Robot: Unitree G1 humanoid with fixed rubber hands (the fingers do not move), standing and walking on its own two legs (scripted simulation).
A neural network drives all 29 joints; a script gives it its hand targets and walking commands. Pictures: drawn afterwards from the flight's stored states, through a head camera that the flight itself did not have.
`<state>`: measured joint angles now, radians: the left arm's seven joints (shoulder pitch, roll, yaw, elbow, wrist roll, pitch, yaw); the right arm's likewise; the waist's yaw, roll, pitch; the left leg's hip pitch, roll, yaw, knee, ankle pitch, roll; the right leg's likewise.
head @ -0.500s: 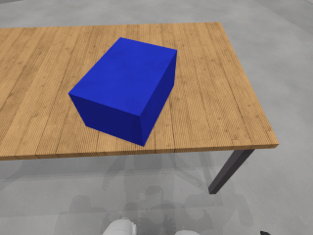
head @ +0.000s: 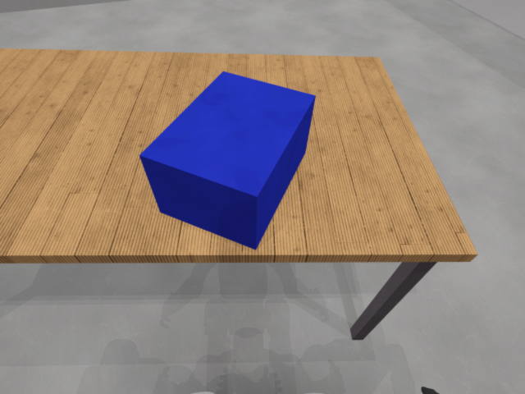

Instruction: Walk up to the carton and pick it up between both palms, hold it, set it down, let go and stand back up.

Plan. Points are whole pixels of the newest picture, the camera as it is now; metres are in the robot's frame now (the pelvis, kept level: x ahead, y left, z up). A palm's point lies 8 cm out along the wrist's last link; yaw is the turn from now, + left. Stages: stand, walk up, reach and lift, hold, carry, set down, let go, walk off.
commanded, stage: walk up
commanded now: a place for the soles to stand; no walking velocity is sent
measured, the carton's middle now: (238, 153) +0.56 +0.05 +0.01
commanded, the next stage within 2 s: none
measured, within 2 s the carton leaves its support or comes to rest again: neither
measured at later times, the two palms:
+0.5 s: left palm out of the picture +0.07 +0.30 -0.11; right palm out of the picture +0.08 -0.28 -0.11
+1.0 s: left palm out of the picture +0.06 +0.36 -0.11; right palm out of the picture +0.08 -0.24 -0.11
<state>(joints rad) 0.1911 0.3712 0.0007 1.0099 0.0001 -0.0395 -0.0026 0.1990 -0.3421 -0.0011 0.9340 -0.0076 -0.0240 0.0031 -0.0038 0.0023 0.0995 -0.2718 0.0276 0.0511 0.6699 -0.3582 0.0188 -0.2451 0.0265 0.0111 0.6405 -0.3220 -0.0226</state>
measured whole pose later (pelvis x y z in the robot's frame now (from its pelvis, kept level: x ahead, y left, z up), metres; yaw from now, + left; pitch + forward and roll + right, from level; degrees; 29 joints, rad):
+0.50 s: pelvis +0.01 +0.01 +0.00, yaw +0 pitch -4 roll +0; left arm 0.19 0.34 0.00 1.01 0.00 -0.05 0.00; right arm 0.20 -0.35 0.00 0.93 -0.01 -0.02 0.02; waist 0.00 0.02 0.09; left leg -0.26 0.01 0.05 0.64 -0.32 0.03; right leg -0.24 0.01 0.02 0.63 -0.33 0.00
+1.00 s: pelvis +0.01 +0.05 +0.00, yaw +1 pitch -6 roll -2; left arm 0.19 0.38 0.00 1.01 0.00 -0.02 0.01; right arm 0.20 -0.37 0.00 0.93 -0.01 0.00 0.02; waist 0.00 0.02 0.09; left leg -0.23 -0.04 0.06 0.67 -0.34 0.08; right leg -0.32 0.01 0.07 0.93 -0.44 0.01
